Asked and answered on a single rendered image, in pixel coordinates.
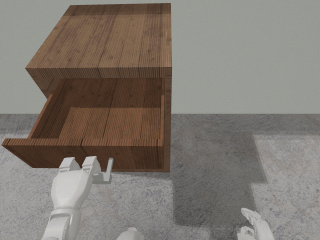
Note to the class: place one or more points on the right robot hand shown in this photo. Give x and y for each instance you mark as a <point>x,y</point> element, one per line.
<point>261,230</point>

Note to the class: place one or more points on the drawer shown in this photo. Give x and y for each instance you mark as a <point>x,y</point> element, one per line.
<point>119,118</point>

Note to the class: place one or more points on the cabinet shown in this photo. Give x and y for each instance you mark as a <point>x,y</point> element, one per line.
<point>110,41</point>

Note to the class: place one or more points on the left robot forearm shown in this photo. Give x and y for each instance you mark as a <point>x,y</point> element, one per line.
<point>63,224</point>

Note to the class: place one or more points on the left robot shin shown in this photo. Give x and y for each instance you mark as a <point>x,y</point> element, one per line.
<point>132,229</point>

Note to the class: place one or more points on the left robot hand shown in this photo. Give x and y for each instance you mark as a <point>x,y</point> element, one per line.
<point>72,185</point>

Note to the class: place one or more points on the handle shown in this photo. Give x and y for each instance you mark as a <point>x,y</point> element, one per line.
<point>104,178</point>

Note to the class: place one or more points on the robot left thigh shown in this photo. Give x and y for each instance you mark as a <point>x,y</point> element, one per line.
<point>131,235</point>

